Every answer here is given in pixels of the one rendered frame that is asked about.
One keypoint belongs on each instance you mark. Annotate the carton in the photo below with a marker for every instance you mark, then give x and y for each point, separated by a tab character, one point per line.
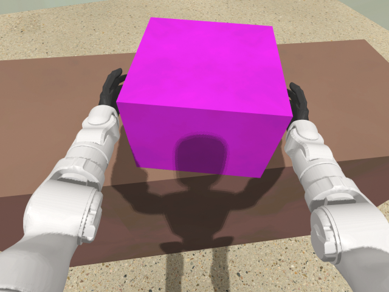
205	97

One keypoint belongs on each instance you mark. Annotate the robot left forearm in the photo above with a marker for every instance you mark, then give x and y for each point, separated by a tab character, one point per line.
89	155

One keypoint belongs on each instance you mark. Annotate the robot right upper arm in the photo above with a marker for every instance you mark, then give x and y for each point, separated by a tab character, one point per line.
355	239

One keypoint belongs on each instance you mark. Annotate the robot right hand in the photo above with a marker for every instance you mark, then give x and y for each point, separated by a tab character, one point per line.
298	103

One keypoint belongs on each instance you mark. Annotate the robot left hand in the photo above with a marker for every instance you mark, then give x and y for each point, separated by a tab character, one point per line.
111	90

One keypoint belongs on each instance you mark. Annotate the pedestal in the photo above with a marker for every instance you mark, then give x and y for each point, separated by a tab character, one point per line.
150	212

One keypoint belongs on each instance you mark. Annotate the robot left upper arm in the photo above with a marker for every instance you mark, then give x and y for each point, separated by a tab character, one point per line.
63	216

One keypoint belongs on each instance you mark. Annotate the robot right forearm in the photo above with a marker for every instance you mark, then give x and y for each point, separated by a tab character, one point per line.
319	173

